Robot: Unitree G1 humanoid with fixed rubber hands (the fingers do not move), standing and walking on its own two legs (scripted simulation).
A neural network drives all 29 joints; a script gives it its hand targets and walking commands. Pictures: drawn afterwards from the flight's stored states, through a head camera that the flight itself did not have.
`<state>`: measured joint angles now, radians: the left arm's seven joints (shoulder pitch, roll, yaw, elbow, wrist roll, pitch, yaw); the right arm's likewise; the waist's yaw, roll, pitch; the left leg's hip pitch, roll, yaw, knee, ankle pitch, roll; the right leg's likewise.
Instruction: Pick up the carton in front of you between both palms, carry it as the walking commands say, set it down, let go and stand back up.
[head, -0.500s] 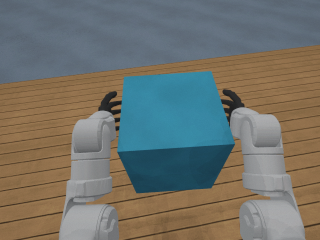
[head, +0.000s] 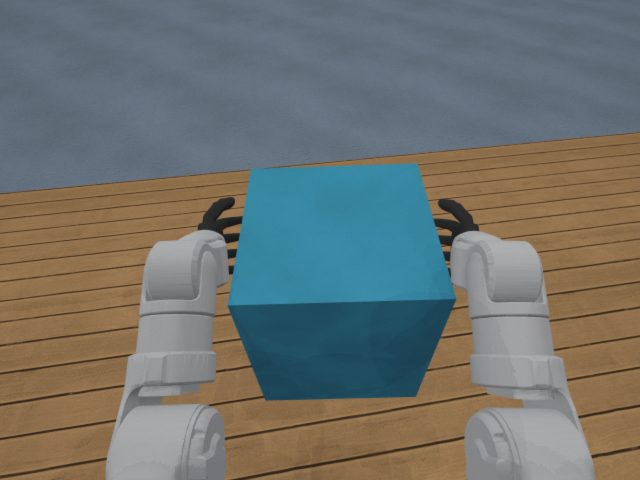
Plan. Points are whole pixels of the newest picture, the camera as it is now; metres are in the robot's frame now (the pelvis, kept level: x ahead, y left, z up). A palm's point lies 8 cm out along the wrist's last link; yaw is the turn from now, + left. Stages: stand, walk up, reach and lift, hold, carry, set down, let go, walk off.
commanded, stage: carry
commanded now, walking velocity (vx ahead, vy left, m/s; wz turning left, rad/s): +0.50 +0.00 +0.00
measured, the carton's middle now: (337, 288) +0.36 +0.01 +0.05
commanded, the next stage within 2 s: none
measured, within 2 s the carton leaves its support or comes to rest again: neither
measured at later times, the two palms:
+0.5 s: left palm (260, 121) +0.65 +0.15 +0.12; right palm (434, 125) +0.66 -0.15 +0.11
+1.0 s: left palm (256, 62) +0.94 +0.20 +0.10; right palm (388, 62) +0.95 -0.10 +0.09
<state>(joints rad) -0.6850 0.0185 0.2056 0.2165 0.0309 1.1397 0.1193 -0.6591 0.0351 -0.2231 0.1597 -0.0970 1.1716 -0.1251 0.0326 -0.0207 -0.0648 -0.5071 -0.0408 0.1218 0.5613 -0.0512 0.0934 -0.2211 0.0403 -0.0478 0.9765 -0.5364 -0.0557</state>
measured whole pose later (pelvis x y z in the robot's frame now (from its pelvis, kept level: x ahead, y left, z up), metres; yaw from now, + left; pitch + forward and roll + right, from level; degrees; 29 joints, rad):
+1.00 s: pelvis +0.59 +0.03 -0.04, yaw +0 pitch +5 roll -1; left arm -0.69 0.00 0.21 0.17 0.03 1.16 0.13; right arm -0.67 0.01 -0.23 0.11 -0.08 1.21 -0.13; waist 0.07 0.02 -0.09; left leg -0.50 -0.01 0.10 0.44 0.11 0.08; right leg -0.12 0.06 -0.07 0.68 -0.50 -0.08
